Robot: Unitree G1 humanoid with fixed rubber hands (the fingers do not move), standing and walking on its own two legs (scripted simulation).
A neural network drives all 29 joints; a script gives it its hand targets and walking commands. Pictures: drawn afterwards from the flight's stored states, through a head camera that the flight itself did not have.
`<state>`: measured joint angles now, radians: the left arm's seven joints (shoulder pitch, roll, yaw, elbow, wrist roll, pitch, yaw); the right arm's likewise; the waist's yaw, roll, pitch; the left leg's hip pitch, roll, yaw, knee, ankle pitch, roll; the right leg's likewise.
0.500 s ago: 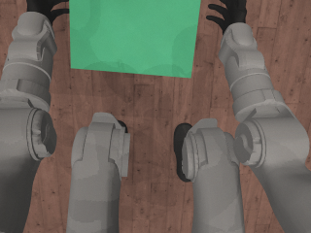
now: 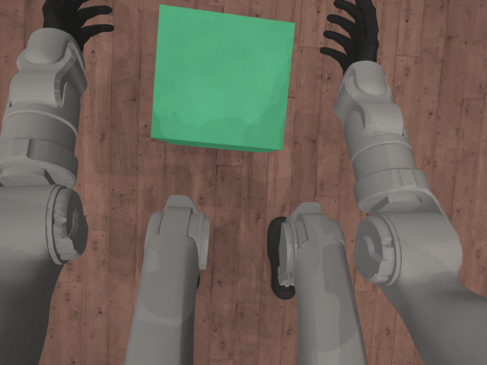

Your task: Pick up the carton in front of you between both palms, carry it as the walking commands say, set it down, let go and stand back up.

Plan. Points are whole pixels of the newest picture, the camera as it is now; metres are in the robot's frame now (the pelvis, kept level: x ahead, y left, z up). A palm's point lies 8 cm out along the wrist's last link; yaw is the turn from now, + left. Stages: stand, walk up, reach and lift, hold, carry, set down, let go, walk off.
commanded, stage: set down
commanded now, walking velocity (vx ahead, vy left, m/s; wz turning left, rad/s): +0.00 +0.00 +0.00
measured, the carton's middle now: (221, 96) +0.50 +0.07 -0.32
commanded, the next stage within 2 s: let go in 0.64 s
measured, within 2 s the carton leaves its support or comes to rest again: neither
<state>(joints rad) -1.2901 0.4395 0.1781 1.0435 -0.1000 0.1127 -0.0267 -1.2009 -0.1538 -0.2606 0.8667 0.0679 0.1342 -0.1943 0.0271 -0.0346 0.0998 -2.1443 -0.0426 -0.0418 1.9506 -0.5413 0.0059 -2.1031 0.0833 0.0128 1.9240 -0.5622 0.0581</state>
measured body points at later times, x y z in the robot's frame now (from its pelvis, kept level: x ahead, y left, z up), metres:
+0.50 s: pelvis +0.02 +0.00 +0.13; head +0.33 +0.05 +0.45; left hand +0.54 +0.28 +0.02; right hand +0.54 -0.12 +0.02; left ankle +0.10 +0.11 -0.41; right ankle +0.11 -0.13 -0.41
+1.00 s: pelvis +0.07 +0.01 +0.26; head +0.32 +0.04 +0.63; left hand +0.45 +0.28 +0.13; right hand +0.46 -0.16 +0.13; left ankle +0.10 +0.11 -0.41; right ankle +0.11 -0.13 -0.41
